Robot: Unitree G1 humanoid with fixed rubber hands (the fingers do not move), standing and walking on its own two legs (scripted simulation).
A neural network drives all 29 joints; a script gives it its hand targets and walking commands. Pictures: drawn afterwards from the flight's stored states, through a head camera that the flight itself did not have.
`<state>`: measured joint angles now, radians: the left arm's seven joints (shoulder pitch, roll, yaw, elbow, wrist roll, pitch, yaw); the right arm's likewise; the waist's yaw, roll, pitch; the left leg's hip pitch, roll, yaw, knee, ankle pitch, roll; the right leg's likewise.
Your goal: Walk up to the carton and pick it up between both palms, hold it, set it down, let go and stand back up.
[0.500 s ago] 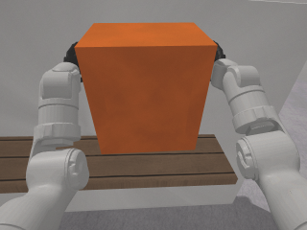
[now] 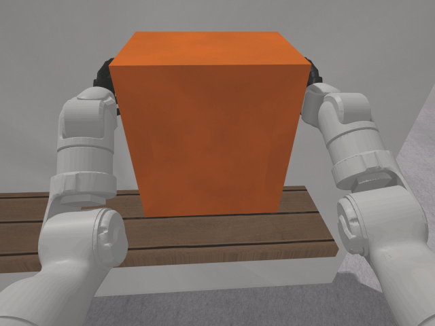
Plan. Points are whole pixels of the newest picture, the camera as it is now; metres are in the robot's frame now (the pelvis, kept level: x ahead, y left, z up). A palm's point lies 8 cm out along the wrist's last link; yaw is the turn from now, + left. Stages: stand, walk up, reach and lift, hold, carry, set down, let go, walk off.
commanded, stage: hold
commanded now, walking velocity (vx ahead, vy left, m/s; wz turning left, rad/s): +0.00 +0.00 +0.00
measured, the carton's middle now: (210, 126) +0.38 -0.01 +0.25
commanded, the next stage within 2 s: none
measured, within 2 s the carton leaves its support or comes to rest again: neither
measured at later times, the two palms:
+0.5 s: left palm (96, 97) +0.37 +0.17 +0.31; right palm (306, 91) +0.36 -0.17 +0.33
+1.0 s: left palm (100, 103) +0.37 +0.17 +0.30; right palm (305, 96) +0.36 -0.18 +0.32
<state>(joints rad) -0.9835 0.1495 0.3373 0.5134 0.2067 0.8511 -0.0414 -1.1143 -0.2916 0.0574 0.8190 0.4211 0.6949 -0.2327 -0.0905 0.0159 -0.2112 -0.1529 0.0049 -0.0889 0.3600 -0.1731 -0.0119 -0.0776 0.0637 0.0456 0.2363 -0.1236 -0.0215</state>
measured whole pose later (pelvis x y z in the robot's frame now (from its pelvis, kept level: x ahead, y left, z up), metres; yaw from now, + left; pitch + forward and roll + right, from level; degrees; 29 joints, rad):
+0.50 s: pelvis +0.00 +0.00 +0.00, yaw +0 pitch -2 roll -1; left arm -1.00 0.17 0.34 0.54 0.20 0.84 -0.05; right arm -1.14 -0.28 0.05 0.85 0.42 0.68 -0.24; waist -0.09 0.00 -0.24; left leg -0.16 0.00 -0.09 0.35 -0.16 -0.01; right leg -0.09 0.06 0.05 0.24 -0.12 -0.02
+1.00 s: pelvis +0.00 +0.00 +0.00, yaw +0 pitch -2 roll -1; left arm -0.94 0.14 0.33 0.45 0.20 0.87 -0.04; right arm -1.09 -0.28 0.07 0.80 0.44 0.69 -0.24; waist -0.10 0.00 -0.22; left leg -0.14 0.01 -0.09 0.36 -0.18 -0.01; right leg -0.06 0.07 0.05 0.23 -0.13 -0.02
